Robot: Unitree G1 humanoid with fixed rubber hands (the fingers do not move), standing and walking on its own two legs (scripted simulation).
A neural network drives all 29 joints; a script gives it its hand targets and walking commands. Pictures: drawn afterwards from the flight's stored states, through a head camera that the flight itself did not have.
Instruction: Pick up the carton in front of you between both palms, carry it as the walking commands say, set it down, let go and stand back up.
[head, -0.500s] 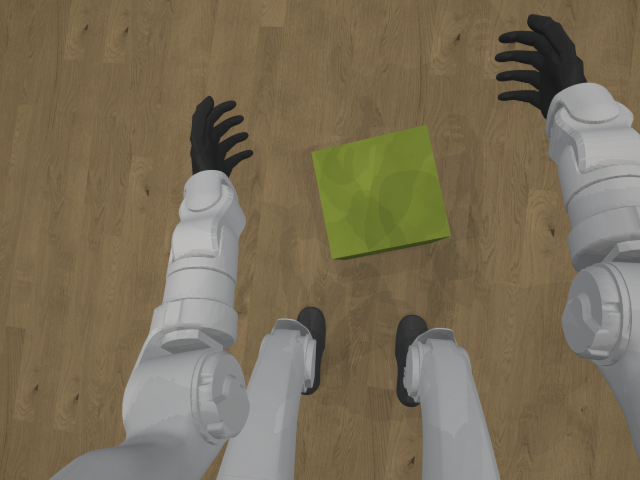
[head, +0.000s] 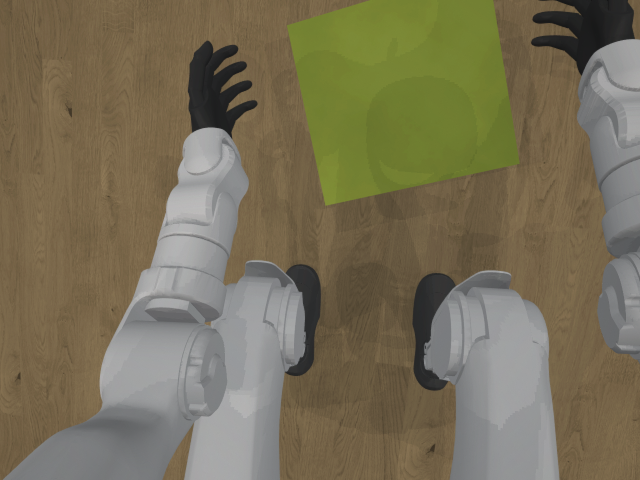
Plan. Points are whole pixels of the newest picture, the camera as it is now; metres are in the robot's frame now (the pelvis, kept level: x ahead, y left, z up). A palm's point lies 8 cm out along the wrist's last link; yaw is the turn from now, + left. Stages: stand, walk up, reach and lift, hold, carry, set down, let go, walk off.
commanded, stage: reach and lift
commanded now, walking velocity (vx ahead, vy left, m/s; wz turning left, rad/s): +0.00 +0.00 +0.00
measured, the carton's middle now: (396, 115) +0.50 -0.05 -0.31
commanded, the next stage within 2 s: none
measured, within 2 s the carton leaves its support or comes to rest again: leaves its support in 1.02 s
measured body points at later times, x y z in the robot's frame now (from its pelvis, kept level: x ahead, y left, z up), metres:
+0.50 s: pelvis +0.00 +0.00 -0.06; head +0.35 -0.06 +0.20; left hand +0.52 +0.15 -0.23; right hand +0.54 -0.21 -0.25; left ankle +0.13 +0.13 -0.40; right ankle +0.11 -0.12 -0.40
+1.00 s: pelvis -0.01 +0.00 -0.06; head +0.34 -0.07 +0.21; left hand +0.52 +0.11 -0.22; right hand +0.55 -0.20 -0.24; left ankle +0.13 +0.13 -0.40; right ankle +0.11 -0.12 -0.40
